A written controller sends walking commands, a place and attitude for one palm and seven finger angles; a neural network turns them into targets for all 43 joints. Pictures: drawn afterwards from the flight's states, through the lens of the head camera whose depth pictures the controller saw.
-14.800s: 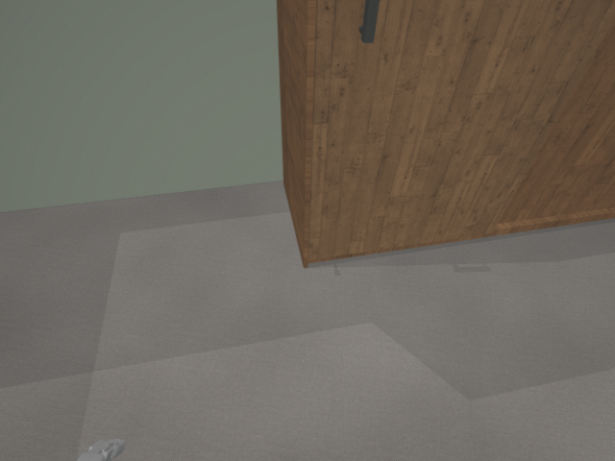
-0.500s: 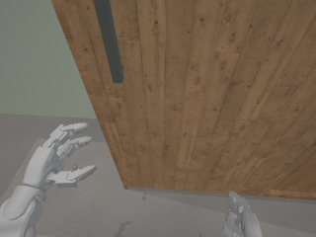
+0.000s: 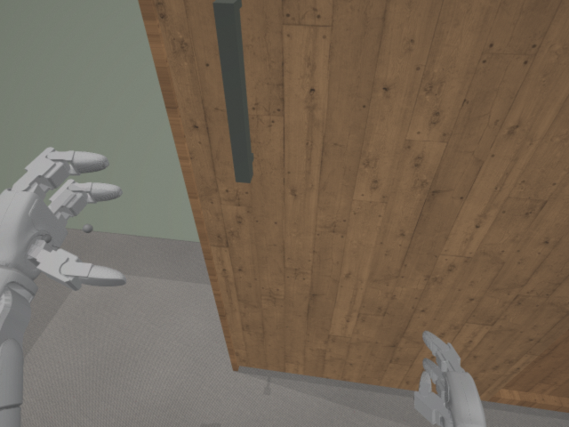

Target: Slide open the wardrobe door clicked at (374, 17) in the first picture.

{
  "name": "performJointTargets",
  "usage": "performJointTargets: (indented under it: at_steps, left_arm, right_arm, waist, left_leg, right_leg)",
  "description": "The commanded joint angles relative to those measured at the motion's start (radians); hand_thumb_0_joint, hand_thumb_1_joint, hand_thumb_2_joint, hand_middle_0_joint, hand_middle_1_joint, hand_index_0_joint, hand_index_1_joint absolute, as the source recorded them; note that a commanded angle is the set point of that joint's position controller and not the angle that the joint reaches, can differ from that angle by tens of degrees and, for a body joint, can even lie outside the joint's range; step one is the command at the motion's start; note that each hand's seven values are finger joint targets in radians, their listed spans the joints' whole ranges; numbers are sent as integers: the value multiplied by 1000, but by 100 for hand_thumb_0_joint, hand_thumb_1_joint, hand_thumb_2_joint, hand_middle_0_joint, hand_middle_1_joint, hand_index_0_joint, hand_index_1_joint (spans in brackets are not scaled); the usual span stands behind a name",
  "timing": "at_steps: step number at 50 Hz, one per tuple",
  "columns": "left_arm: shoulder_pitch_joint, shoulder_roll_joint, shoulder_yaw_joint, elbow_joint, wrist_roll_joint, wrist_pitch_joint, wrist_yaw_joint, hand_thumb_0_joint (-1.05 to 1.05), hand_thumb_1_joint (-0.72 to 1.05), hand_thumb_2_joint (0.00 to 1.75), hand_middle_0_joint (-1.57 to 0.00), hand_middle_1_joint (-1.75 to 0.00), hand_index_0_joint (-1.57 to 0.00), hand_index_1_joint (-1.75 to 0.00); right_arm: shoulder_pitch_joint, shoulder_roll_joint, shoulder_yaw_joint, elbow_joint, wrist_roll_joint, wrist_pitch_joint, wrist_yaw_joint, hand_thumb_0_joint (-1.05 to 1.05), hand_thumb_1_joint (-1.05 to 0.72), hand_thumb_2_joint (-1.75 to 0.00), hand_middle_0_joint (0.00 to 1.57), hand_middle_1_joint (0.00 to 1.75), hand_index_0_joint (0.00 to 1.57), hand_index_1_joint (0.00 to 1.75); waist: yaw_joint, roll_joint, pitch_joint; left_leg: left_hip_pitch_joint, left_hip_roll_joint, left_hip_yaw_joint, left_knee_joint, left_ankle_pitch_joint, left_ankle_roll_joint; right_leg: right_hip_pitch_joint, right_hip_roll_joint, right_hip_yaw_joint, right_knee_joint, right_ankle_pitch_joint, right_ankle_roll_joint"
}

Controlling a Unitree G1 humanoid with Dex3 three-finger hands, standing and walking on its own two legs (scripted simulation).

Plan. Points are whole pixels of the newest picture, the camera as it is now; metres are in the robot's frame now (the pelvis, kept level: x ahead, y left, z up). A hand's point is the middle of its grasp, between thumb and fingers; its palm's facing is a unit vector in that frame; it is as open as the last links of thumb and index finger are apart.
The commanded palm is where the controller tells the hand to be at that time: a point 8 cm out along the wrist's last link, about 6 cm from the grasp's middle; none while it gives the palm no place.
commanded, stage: raise the hand with hooked fingers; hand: left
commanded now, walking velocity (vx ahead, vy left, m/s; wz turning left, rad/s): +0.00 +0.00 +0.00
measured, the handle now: (240, 98) +0.46 +0.13 +0.27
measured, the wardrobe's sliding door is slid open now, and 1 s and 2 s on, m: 0.00 0.00 0.00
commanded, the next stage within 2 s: move the hooked fingers beside the handle in 0.86 s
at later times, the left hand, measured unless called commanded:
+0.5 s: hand (65, 156) +0.29 +0.28 +0.27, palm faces +0.12 -0.98 -0.17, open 14.0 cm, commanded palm +0.23 +0.31 +0.28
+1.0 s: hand (91, 173) +0.28 +0.25 +0.26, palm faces +0.02 -0.98 -0.17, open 14.0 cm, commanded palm +0.24 +0.30 +0.28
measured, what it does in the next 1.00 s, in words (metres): stands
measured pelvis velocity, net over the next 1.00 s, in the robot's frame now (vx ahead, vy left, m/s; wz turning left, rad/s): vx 0.00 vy -0.01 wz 0.00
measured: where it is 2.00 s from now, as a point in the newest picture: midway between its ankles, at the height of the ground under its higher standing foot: outside the picture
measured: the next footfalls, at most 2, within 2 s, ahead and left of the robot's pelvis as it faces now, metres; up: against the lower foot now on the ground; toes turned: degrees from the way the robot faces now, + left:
none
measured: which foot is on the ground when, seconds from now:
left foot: down 0.00-1.00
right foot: down 0.00-1.00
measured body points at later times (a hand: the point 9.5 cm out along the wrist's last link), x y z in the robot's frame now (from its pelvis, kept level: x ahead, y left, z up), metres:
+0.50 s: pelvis -0.01 -0.01 +0.00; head -0.03 -0.05 +0.45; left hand +0.28 +0.33 +0.28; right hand +0.21 -0.23 -0.07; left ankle -0.02 +0.11 -0.74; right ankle +0.01 -0.12 -0.74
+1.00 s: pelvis +0.00 -0.01 +0.00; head -0.03 -0.05 +0.45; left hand +0.27 +0.30 +0.27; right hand +0.22 -0.22 -0.06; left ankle -0.02 +0.11 -0.74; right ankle +0.01 -0.13 -0.74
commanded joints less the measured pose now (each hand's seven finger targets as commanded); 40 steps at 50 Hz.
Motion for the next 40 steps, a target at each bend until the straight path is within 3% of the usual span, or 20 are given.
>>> performJointTargets:
  at_steps: [1,4,6,7,9,11,14,15,18,20,22,25,27,29,30,33,35,36,39,40]
  left_arm:
    - [-284,217,74,-37,-8,72,-25,0,-50,30,-30,-120,-30,-120]
    - [-368,251,65,-18,20,146,-29,0,-50,30,-30,-120,-30,-120]
    - [-453,312,90,-90,24,172,-43,0,-50,30,-30,-120,-30,-120]
    - [-506,350,116,-143,22,174,-48,0,-50,30,-30,-120,-30,-120]
    - [-565,413,176,-210,13,149,-50,0,-50,30,-30,-120,-30,-120]
    - [-579,453,223,-208,-3,124,-49,0,-50,30,-30,-120,-30,-120]
    - [-603,448,224,-61,-7,134,-58,0,-50,30,-30,-120,-30,-120]
    - [-600,457,225,-7,-2,156,-63,0,-50,30,-30,-120,-30,-120]
    - [-699,427,134,132,37,227,-70,0,-50,30,-30,-120,-30,-120]
    - [-623,347,61,218,47,259,-83,0,-50,30,-30,-120,-30,-120]
    - [-594,338,37,209,47,278,-104,0,-50,30,-30,-120,-30,-120]
    - [-562,423,124,90,18,268,-133,0,-50,30,-30,-120,-30,-120]
    - [-625,509,222,-76,-7,226,-136,0,-50,30,-30,-120,-30,-120]
    - [-637,549,284,-180,-17,170,-103,0,-50,30,-30,-120,-30,-120]
    - [-609,590,328,-209,-17,151,-79,0,-50,30,-30,-120,-30,-120]
    - [-598,501,290,-87,-11,149,-34,0,-50,30,-30,-120,-30,-120]
    - [-605,465,244,23,4,195,-28,0,-50,30,-30,-120,-30,-120]
    - [-646,432,189,62,15,225,-34,0,-50,30,-30,-120,-30,-120]
    - [-695,351,46,108,55,271,-49,0,-50,30,-30,-120,-30,-120]
    - [-669,328,24,105,54,273,-59,0,-50,30,-30,-120,-30,-120]
  right_arm:
    - [-122,-127,-35,-136,18,-15,1,0,-90,-90,20,30,20,30]
    - [-140,-134,-35,-154,23,12,0,0,-90,-90,20,30,20,30]
    - [-164,-132,-30,-173,26,25,2,0,-90,-90,20,30,20,30]
    - [-174,-127,-29,-184,24,25,1,0,-90,-90,20,30,20,30]
    - [-185,-116,-21,-196,17,23,1,0,-90,-90,20,30,20,30]
    - [-188,-113,-15,-188,14,24,2,0,-90,-90,20,30,20,30]
    - [-186,-123,-16,-155,20,24,3,0,-90,-90,20,30,20,30]
    - [-186,-129,-20,-147,22,29,6,0,-90,-90,20,30,20,30]
    - [-187,-143,-18,-134,35,37,3,0,-90,-90,20,30,20,30]
    - [-179,-149,-28,-140,44,41,10,0,-90,-90,20,30,20,30]
    - [-188,-158,-32,-158,49,51,14,0,-90,-90,20,30,20,30]
    - [-209,-159,-35,-192,44,61,23,0,-90,-90,20,30,20,30]
    - [-235,-150,-32,-217,37,58,24,0,-90,-90,20,30,20,30]
    - [-230,-130,-27,-229,30,48,22,0,-90,-90,20,30,20,30]
    - [-225,-125,-25,-222,22,46,24,0,-90,-90,20,30,20,30]
    - [-198,-128,-28,-183,23,38,19,0,-90,-90,20,30,20,30]
    - [-195,-141,-35,-159,29,39,17,0,-90,-90,20,30,20,30]
    - [-195,-146,-30,-149,36,41,14,0,-90,-90,20,30,20,30]
    - [-185,-149,-31,-158,45,38,3,0,-90,-90,20,30,20,30]
    - [-187,-147,-35,-163,45,36,3,0,-90,-90,20,30,20,30]
  waist:
    - [-6,57,-28]
    - [-13,-6,-48]
    - [-4,43,-133]
    - [0,70,-192]
    - [7,60,-269]
    - [11,38,-283]
    - [2,58,-191]
    - [10,72,-162]
    - [-14,68,-54]
    - [-18,-6,-36]
    - [-17,-29,-83]
    - [4,-58,-215]
    - [21,-5,-319]
    - [28,33,-350]
    - [41,52,-326]
    - [15,84,-181]
    - [12,100,-101]
    - [-7,123,-70]
    - [-32,90,-50]
    - [-32,36,-66]
  left_leg:
    - [-5,-11,-75,-113,265,-4]
    - [-9,-13,-81,-117,224,6]
    - [42,-20,-79,-114,265,8]
    - [75,-24,-83,-108,288,7]
    - [114,-29,-88,-103,325,10]
    - [111,-32,-84,-101,330,15]
    - [84,-29,-79,-115,285,17]
    - [74,-28,-75,-117,285,17]
    - [29,-24,-77,-130,210,14]
    - [12,-19,-78,-123,205,16]
    - [10,-22,-77,-110,188,19]
    - [37,-27,-74,-80,233,24]
    - [70,-38,-74,-72,279,29]
    - [97,-38,-69,-76,321,28]
    - [85,-36,-71,-76,331,26]
    - [58,-24,-60,-98,286,22]
    - [36,-21,-57,-103,245,19]
    - [34,-21,-57,-110,226,18]
    - [29,-21,-71,-110,171,19]
    - [43,-17,-74,-102,191,23]
  right_leg:
    - [4,47,23,-65,225,-33]
    - [-7,44,22,-71,173,-26]
    - [34,39,31,-70,210,-31]
    - [55,38,33,-64,228,-33]
    - [87,41,32,-61,259,-33]
    - [115,45,35,-73,275,-32]
    - [68,42,32,-90,243,-33]
    - [64,40,37,-101,243,-36]
    - [-20,28,36,-114,156,-30]
    - [-31,28,41,-112,146,-29]
    - [-26,21,48,-98,135,-23]
    - [56,16,68,-74,195,-21]
    - [119,15,68,-55,247,-23]
    - [135,24,53,-49,282,-26]
    - [136,29,53,-57,280,-31]
    - [50,31,40,-73,240,-33]
    - [9,26,48,-94,198,-32]
    - [-18,23,47,-95,182,-30]
    - [-65,22,47,-97,112,-22]
    - [-50,21,56,-97,142,-23]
